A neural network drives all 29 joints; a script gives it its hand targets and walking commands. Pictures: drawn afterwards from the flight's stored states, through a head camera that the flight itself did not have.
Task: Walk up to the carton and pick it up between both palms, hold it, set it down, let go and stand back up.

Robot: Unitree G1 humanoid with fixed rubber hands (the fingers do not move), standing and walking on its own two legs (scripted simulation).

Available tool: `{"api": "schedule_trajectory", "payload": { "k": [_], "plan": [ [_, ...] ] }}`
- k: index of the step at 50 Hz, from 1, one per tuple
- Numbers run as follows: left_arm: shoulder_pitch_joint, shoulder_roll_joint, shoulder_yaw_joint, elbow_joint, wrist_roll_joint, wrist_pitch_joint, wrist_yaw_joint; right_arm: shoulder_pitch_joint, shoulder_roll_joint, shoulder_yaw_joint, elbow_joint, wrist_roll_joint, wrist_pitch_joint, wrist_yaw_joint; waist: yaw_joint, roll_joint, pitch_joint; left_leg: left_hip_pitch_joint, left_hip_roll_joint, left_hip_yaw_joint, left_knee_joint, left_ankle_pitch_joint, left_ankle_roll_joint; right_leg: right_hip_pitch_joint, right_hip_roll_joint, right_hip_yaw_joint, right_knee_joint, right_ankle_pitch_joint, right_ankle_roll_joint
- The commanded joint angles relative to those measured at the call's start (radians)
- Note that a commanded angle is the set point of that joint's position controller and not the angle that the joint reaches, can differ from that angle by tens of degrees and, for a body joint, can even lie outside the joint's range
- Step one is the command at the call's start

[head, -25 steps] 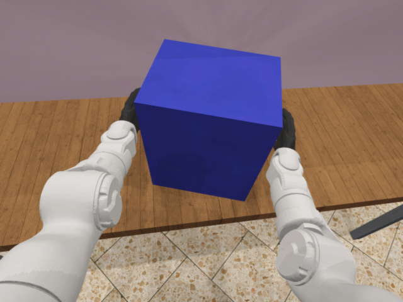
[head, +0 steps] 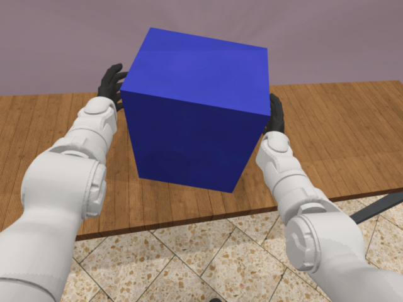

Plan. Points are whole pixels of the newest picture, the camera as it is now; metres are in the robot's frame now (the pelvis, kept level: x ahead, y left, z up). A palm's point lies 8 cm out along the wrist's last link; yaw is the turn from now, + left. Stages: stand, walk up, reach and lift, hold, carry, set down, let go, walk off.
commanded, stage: set down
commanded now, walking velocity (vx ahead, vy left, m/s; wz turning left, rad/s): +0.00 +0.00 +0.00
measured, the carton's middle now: (196, 120) +0.47 -0.03 +0.06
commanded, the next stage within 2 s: none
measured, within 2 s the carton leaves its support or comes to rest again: neither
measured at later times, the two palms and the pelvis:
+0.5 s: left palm (92, 133) +0.45 +0.18 +0.07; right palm (271, 152) +0.37 -0.17 +0.07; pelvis -0.03 -0.01 -0.01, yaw +2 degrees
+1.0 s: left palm (71, 156) +0.40 +0.22 +0.05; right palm (270, 169) +0.34 -0.16 +0.06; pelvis -0.02 +0.00 +0.00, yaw +2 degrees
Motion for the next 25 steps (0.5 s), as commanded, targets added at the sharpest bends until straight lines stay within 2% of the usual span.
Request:
{"api": "schedule_trajectory", "payload": {
  "k": [1,5,10,16,25],
  "plan": [
    [-0.536,0.151,-0.047,-0.235,-0.035,-0.025,-0.004,-0.547,-0.177,0.061,-0.254,0.050,-0.056,-0.013,0.016,0.244,-0.753,0.548,-0.022,0.013,0.048,0.599,-0.113,0.298,0.030,-0.107,0.049,0.529,-0.051],
    [-0.534,0.144,-0.100,-0.275,-0.076,-0.023,-0.010,-0.539,-0.198,0.065,-0.255,0.071,-0.034,-0.014,-0.016,0.250,-0.692,0.539,-0.020,-0.007,0.038,0.515,-0.112,0.217,0.027,-0.122,0.042,0.440,-0.065],
    [-0.529,0.161,-0.128,-0.323,-0.116,-0.038,-0.014,-0.520,-0.209,0.064,-0.282,0.078,-0.015,-0.009,-0.027,0.248,-0.715,0.519,-0.021,-0.018,0.035,0.433,-0.106,0.176,0.021,-0.123,0.041,0.371,-0.079],
    [-0.525,0.191,-0.134,-0.374,-0.133,-0.050,-0.017,-0.508,-0.203,0.036,-0.334,0.062,0.001,-0.008,-0.019,0.262,-0.751,0.459,-0.021,-0.013,0.023,0.322,-0.103,0.178,0.017,-0.116,0.046,0.300,-0.084],
    [-0.409,0.226,-0.089,-0.435,-0.113,-0.020,-0.035,-0.419,-0.159,0.043,-0.461,0.034,0.018,-0.033,0.020,0.246,-0.752,0.371,-0.034,0.014,0.001,0.221,-0.091,0.286,0.013,-0.092,0.046,0.253,-0.072]
  ]
}}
